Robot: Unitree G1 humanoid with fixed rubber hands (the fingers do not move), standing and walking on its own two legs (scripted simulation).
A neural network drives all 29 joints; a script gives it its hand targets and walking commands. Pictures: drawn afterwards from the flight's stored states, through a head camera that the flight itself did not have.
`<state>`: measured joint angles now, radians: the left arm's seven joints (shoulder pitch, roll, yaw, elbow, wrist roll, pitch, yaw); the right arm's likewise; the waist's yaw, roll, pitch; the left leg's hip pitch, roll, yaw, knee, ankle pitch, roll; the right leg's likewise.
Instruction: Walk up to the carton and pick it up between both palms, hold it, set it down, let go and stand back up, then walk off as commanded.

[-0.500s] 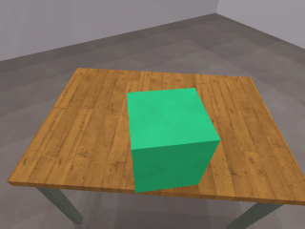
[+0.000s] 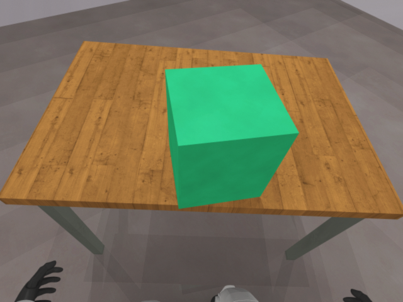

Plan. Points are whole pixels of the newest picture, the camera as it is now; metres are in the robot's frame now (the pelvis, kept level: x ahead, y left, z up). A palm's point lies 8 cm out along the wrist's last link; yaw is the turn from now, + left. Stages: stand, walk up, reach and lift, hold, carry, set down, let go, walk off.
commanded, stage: walk off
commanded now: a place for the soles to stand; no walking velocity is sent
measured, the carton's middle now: (217, 140) +0.45 -0.05 +0.03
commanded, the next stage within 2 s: none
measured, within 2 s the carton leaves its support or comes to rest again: neither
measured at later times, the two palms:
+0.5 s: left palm out of the picture -0.03 +0.29 -0.08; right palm out of the picture -0.04 -0.37 -0.09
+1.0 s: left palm out of the picture -0.19 +0.30 -0.09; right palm out of the picture -0.22 -0.35 -0.06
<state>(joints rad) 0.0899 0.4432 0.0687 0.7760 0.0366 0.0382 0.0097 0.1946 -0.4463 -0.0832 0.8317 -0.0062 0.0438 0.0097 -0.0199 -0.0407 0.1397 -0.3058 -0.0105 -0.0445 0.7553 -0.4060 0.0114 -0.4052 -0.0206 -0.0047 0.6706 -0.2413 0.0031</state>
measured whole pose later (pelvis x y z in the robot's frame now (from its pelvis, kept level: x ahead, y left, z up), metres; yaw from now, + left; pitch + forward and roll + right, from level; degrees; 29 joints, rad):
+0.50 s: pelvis -0.14 -0.03 +0.00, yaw -4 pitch -3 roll +0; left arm 0.25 0.41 0.08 0.73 0.05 0.04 -0.01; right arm 0.17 -0.46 -0.07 0.72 -0.02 0.06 -0.02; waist 0.00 0.04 0.14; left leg -0.53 -0.04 -0.14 0.99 -0.51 0.02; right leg -0.29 0.06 0.07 0.74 -0.40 -0.02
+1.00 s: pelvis -0.31 -0.03 +0.01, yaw -2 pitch -3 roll -1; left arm 0.23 0.45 0.10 0.70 0.01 0.05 0.02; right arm 0.22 -0.42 -0.04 0.74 -0.03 0.02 -0.01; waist -0.01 -0.06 0.14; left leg -0.30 -0.01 -0.05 0.66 -0.31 0.01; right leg -0.53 0.17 0.18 1.27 -0.50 0.00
